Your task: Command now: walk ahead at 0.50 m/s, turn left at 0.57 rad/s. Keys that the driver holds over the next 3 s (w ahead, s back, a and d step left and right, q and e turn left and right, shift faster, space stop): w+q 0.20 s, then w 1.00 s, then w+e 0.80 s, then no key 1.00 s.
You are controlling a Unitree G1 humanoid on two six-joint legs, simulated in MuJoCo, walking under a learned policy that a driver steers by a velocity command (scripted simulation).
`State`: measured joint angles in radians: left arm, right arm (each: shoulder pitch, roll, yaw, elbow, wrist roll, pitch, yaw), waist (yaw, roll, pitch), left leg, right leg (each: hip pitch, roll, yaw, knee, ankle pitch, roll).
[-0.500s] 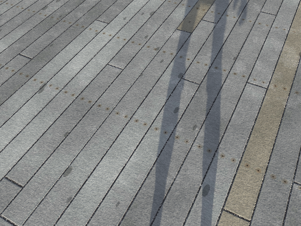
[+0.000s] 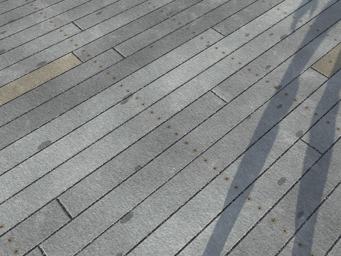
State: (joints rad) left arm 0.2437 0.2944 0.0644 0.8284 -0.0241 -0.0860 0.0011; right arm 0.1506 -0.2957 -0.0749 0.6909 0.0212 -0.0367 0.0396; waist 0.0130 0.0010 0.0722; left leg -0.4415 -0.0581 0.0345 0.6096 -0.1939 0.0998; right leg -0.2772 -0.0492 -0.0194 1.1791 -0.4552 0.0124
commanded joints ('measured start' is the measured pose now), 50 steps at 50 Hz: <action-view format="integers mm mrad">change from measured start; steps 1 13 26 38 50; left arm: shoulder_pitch -78 -288 0 132 49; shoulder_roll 129 64 81 149 144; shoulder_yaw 24 -1 10 20 0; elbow -118 -181 -91 -1 -46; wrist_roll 19 19 37 4 -14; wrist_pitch -56 -27 -23 -2 -25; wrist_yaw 3 -24 -29 -9 -13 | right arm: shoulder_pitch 109 198 105 -144 169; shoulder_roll -119 -147 -106 -17 -124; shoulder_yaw -35 -40 -13 21 -17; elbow -40 -8 -48 -105 -14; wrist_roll -6 1 -15 -5 -14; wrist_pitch -25 -17 -36 -45 -40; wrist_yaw -11 -54 -48 -20 -20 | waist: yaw -43 -91 15 79 -93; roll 7 86 -76 -70 106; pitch -152 -65 -83 -28 -200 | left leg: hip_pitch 451 221 -253 -154 589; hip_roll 277 179 139 126 369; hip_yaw -469 -301 -155 -49 -502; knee -333 -350 552 -10 -321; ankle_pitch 98 98 -127 251 -75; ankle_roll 204 119 -68 -112 160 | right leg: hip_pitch -438 -219 219 187 -495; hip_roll -64 19 -193 -142 -29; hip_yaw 105 71 416 134 96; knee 9 -623 -950 -1025 75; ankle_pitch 94 576 225 493 28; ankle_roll -20 50 -222 -208 -46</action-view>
